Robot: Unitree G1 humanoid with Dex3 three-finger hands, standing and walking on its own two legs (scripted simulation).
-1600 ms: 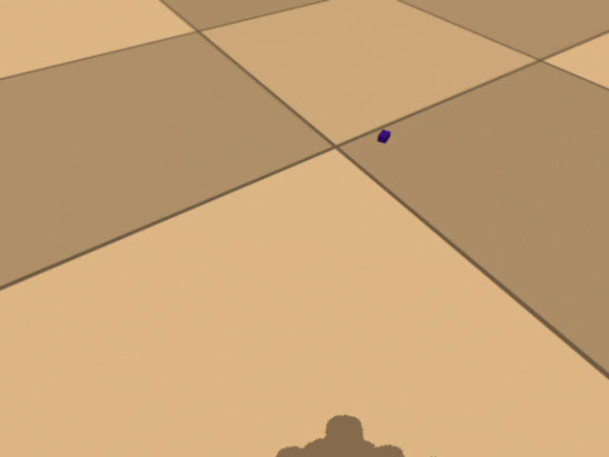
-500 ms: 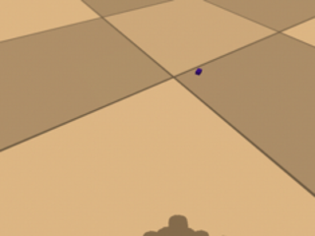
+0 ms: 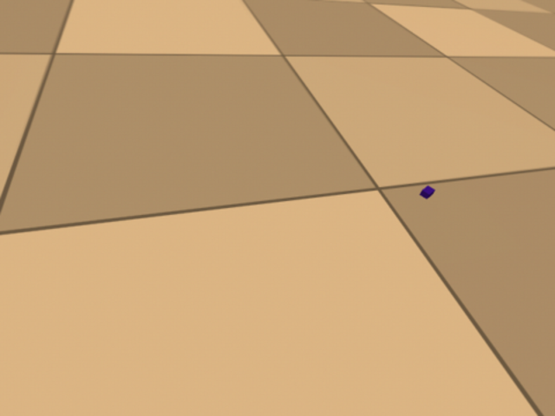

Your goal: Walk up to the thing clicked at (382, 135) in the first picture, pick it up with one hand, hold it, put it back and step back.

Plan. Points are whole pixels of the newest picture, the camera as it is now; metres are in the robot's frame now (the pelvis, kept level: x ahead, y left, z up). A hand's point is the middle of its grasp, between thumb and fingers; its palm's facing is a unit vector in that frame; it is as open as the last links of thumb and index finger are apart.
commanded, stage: walk up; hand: left
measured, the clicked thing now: (427, 192) +1.49 -0.93 -0.73
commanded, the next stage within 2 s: none
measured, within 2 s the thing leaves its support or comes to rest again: neither
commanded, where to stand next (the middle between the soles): +1.41 -1.38 m, yaw +43 degrees
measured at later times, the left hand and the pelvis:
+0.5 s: hand (191, 406) +0.18 +0.12 -0.11, palm faces +0.32 -0.87 -0.38, open 7.4 cm; pelvis +0.23 -0.17 +0.01, yaw +16 degrees
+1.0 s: hand (270, 283) +0.43 +0.01 -0.14, palm faces +0.33 -0.90 -0.29, open 7.4 cm; pelvis +0.44 -0.30 +0.00, yaw +25 degrees
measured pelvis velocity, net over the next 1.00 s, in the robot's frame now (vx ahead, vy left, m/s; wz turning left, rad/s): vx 0.44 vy -0.30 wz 0.44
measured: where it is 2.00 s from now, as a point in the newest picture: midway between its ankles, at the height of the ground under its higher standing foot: (406, 287)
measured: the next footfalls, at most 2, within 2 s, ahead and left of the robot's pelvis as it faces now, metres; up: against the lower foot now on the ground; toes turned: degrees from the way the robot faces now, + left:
right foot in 0.34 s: +0.29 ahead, -0.27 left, +0.00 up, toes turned +7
left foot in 0.70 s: +0.43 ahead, -0.08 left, +0.00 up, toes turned +27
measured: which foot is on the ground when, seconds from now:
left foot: down 0.00-0.36, up 0.38-0.68, down 0.70-1.00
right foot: up 0.00-0.32, down 0.34-0.72, up 0.74-1.00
